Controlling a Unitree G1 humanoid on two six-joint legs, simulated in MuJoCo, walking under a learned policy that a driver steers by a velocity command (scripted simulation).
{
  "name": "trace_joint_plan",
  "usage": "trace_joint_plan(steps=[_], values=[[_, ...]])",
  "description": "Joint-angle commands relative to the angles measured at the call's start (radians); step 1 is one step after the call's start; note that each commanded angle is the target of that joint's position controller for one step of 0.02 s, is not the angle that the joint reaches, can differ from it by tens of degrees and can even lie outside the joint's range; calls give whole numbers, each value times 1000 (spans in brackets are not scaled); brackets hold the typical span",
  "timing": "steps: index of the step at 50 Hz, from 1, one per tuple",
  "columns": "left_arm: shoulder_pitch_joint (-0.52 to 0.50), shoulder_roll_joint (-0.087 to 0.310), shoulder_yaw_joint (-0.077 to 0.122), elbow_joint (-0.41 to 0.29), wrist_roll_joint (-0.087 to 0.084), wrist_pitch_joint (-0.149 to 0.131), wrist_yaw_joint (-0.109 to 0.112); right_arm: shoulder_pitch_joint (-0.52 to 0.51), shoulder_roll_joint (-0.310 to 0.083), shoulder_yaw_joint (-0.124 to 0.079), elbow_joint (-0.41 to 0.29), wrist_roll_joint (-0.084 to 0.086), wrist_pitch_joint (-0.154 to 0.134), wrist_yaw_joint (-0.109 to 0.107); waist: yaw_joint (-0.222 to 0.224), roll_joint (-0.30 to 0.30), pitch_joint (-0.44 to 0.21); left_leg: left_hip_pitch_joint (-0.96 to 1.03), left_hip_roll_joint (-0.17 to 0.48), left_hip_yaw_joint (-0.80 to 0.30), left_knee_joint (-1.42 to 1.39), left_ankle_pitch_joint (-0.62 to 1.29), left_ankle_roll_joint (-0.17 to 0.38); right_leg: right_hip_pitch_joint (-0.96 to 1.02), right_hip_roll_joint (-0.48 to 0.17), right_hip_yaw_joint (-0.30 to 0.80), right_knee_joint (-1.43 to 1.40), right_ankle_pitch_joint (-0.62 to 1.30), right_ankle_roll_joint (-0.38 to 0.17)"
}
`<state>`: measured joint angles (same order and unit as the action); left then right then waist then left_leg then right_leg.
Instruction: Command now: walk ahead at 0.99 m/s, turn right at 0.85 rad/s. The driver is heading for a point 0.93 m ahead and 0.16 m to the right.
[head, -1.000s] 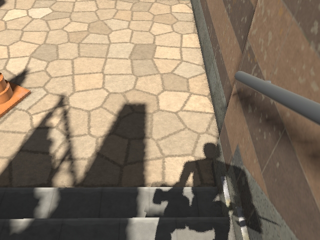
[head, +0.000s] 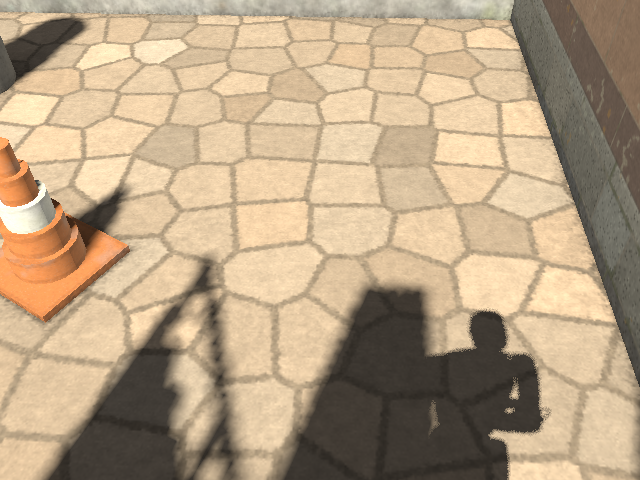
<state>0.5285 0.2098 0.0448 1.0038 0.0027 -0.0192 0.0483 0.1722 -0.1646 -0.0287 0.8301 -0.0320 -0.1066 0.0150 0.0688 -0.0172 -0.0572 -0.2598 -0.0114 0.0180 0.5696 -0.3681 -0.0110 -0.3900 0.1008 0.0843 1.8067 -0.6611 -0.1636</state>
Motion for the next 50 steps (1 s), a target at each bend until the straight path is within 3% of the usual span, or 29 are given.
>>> trace_joint_plan(steps=[1,2,3,4,6,8,12,14,15,16,17,19,20,21,23,24,26,28,32,34,35,36,37,38,39,42,46,47,50], values=[[-108,66,22,-124,65,8,-3,356,-189,-70,71,13,0,1,-132,162,-11,535,489,-488,53,498,270,-763,-170,-5,126,88,-1],[-275,77,31,-165,84,14,-18,326,-101,-48,94,14,-25,3,-129,102,133,311,484,-451,23,431,236,-780,-244,94,-134,283,17],[-358,51,30,-201,32,30,-44,251,-67,-27,98,12,-33,-7,-62,73,265,-33,424,-317,-84,278,185,-617,-244,103,-419,448,69],[-363,36,27,-201,31,30,-66,215,-89,-28,101,25,-35,-21,-37,80,313,-207,384,-242,-106,207,153,-463,-240,64,-616,592,92],[-237,51,28,-154,55,40,-97,119,-198,-57,86,16,-34,-33,28,164,214,-335,340,-101,-55,243,124,-173,-155,-140,-596,772,78],[-313,14,16,-173,13,10,-139,100,-60,-25,122,38,-69,-36,49,57,202,-423,216,94,12,-111,24,3,-183,-81,-984,1433,28],[-382,92,24,-151,31,32,-103,213,-160,-41,186,8,-28,-42,-42,83,228,-133,221,217,251,435,31,144,-48,-356,-1108,1052,19],[-83,164,64,-61,29,41,-71,238,-212,-40,206,-23,10,-64,92,96,25,-23,256,220,741,877,27,441,-36,-319,-1118,947,-54],[88,220,85,-4,41,31,-62,182,-240,-50,198,-24,25,-68,201,12,18,-238,208,190,1178,574,19,680,-74,-205,-1204,902,-131],[105,274,101,7,22,21,-62,97,-197,-53,168,-32,43,-72,246,-193,155,-507,35,195,1577,-304,39,693,-121,-99,-1298,886,-199],[58,338,90,16,17,-3,-51,162,-153,-38,69,-29,28,-74,60,-277,117,-768,72,56,1484,-351,7,833,-236,70,-1039,1563,-175],[-9,251,67,-35,-13,-14,-47,137,-237,-45,37,-59,12,-40,2,104,71,-786,142,-64,1036,-160,14,709,-277,293,-1182,1011,-196],[-82,268,72,-66,4,-21,-47,146,-183,-38,18,-61,6,-32,-37,-15,21,-766,111,-139,940,-185,-9,584,-384,599,-1271,666,-318],[-174,238,60,-95,13,-42,-31,86,-207,-48,7,-56,24,-32,-94,69,132,-685,154,-189,737,-134,-74,298,-433,672,-1281,749,-343],[-175,249,63,-93,69,-58,-25,142,-180,-44,59,-37,55,-38,-109,80,121,-461,127,-107,647,111,-100,68,-365,529,-1268,839,-285],[-157,188,52,-70,38,-76,-19,47,-219,-56,18,-25,36,-32,-77,128,129,-408,141,-138,412,473,-94,4,-234,398,-1245,622,-204],[-279,144,31,-66,-6,-88,-8,17,-140,-34,7,-13,30,0,-123,23,142,-52,110,-91,158,882,-50,-263,-75,211,-1207,284,-106],[-232,134,27,-56,-10,-96,-22,10,-127,-25,12,15,31,24,-84,2,141,-28,101,-47,86,947,0,-179,-74,172,-1141,278,-81],[-53,136,21,25,55,-89,-14,-197,-137,-32,-65,8,10,14,32,-33,264,-208,103,20,-152,681,69,206,-140,133,-1012,601,-62],[-148,159,32,-8,76,-77,-3,263,-263,-91,88,6,22,12,-187,-49,105,58,98,-3,-207,536,144,314,-202,72,-618,1037,-64],[-256,170,46,-31,44,-84,-17,518,-292,-116,175,-8,29,15,-347,106,4,302,50,14,-235,582,206,221,-86,-65,-183,1054,-15],[-342,59,21,-77,49,-97,-31,613,-263,-106,255,-19,43,34,-339,291,52,526,104,-49,-66,647,212,-222,41,-138,236,69,9],[-227,28,5,-161,27,-115,-34,552,-234,-81,224,-34,40,42,-163,400,-47,750,194,-317,164,915,257,-514,9,-43,246,36,21],[-250,59,-11,-199,-10,-128,-45,491,-302,-112,199,-39,40,17,-212,494,-178,918,371,-723,-95,281,462,-795,6,-46,191,78,50],[-390,102,-14,-206,26,-134,-47,425,-238,-100,169,-36,38,5,-225,164,-61,739,373,-790,-269,-31,430,-778,-109,10,-98,213,52],[-511,61,-16,-235,65,-96,-70,303,-167,-58,168,3,-3,-20,-68,-93,165,105,266,-583,-264,451,312,-422,-169,-21,-558,355,145],[-518,14,-43,-242,22,-76,-68,266,-165,-55,179,34,-12,-3,-73,114,127,-150,61,-229,-303,923,175,82,-76,-167,-1111,665,162],[-625,70,-16,-278,-43,-100,-53,229,-176,-56,158,86,-25,-31,-92,117,95,-123,82,-274,-315,822,186,102,-64,-99,-1202,733,169],[-633,121,5,-317,-5,-112,-46,250,-208,-73,191,72,-23,-55,-78,89,48,73,75,-287,-229,828,133,158,-37,-65,-1378,916,135]])
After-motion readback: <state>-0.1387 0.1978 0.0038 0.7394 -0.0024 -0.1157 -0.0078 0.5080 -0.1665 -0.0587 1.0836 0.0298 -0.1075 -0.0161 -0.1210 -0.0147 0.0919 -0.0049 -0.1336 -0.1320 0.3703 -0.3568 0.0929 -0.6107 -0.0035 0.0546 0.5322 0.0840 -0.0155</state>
